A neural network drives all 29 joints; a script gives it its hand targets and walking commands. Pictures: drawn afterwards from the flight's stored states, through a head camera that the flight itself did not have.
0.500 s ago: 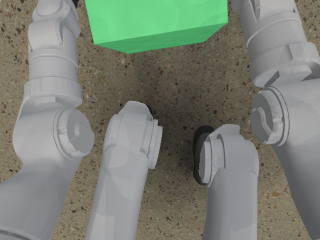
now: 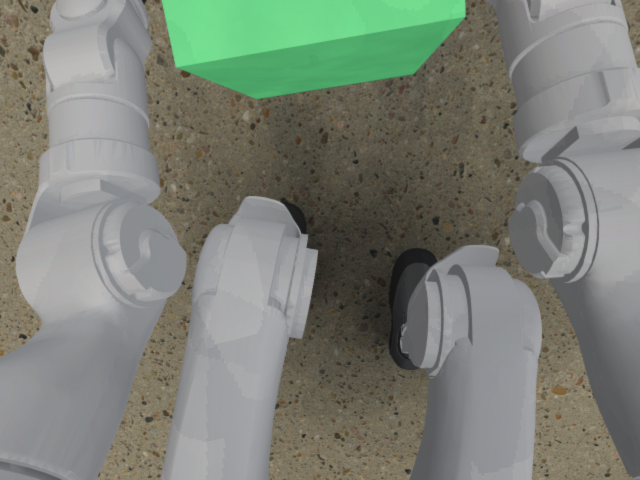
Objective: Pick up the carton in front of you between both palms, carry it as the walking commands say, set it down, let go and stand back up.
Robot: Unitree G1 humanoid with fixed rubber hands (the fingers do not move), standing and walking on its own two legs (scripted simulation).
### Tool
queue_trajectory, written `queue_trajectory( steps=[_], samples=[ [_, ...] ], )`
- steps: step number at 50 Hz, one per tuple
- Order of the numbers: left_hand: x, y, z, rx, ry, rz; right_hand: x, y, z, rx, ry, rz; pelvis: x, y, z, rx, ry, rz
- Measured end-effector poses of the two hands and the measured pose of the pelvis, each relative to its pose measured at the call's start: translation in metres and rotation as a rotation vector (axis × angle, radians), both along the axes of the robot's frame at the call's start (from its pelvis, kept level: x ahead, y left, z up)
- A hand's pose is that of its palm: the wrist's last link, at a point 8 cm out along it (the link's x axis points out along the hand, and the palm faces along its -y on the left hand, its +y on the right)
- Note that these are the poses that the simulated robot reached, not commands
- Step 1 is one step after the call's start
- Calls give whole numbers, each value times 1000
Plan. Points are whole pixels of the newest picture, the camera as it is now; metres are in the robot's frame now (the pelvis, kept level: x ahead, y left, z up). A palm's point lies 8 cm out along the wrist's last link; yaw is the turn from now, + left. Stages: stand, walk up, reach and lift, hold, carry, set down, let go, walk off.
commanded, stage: set down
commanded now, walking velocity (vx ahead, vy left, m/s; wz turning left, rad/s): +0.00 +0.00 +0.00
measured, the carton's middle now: out of the picture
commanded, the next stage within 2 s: let go in 1.36 s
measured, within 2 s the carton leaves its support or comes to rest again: rests again in 0.10 s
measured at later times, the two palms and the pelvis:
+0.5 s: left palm out of the picture +0.51 +0.33 -0.13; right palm out of the picture +0.61 -0.03 -0.13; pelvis -0.01 +0.01 +0.00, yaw +2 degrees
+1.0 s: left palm out of the picture +0.50 +0.33 +0.03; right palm out of the picture +0.62 -0.04 +0.02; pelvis +0.01 +0.01 +0.12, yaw +2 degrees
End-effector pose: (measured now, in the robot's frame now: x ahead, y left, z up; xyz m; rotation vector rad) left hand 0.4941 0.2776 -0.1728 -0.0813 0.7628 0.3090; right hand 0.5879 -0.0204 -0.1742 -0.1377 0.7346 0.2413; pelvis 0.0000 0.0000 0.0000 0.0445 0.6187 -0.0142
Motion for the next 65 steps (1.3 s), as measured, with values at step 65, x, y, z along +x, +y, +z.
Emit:
queue_trajectory(
  steps=[65],
  samples=[
    [6, 58, 296, 65, -123, 101, 32, -23, 295, -57, -111, -64, 26, 13, 206, -55, 208, 85]
  ],
)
